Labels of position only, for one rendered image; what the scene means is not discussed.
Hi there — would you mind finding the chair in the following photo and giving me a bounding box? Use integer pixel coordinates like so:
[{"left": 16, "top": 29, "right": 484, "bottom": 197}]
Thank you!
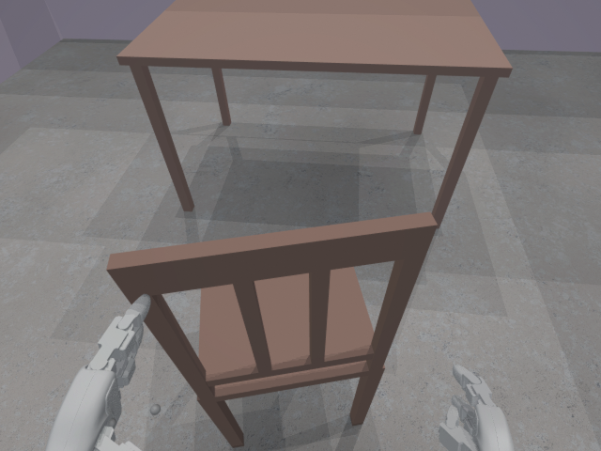
[{"left": 106, "top": 212, "right": 438, "bottom": 448}]

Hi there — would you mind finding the robot left hand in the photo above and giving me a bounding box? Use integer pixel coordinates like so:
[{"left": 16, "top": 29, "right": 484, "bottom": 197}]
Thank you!
[{"left": 45, "top": 294, "right": 151, "bottom": 451}]

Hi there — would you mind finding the robot right hand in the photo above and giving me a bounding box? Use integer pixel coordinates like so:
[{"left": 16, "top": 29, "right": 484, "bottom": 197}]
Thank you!
[{"left": 439, "top": 364, "right": 515, "bottom": 451}]

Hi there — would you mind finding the table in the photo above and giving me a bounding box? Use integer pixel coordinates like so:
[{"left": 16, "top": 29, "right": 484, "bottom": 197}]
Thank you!
[{"left": 116, "top": 0, "right": 513, "bottom": 228}]

